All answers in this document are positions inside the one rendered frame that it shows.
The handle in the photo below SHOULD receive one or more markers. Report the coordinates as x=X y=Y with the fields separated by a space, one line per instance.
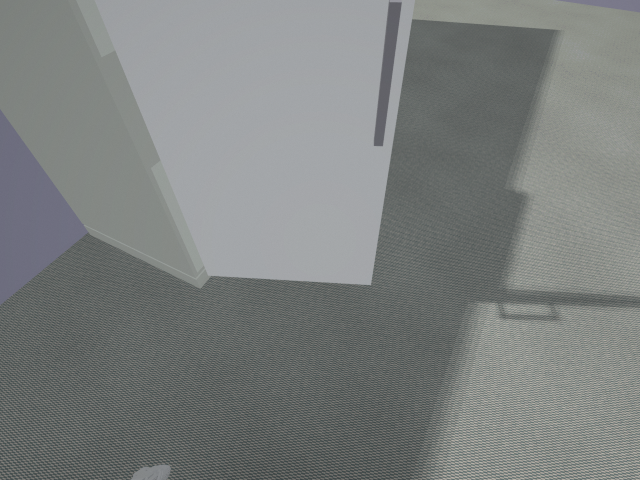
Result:
x=392 y=25

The fridge door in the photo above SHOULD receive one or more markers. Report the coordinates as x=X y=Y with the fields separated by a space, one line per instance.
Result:
x=263 y=115

